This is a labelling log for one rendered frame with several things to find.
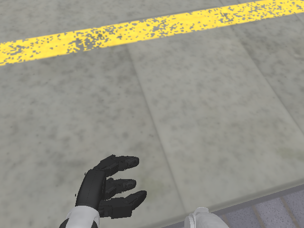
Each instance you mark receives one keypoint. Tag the robot right shin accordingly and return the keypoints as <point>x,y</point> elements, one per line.
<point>202,210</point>

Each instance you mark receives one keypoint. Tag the left robot hand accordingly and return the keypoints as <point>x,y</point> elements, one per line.
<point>97,192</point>

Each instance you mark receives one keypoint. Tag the left robot forearm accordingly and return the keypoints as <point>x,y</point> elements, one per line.
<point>82,216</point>

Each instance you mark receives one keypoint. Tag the robot right thigh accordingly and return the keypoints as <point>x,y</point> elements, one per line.
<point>204,220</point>

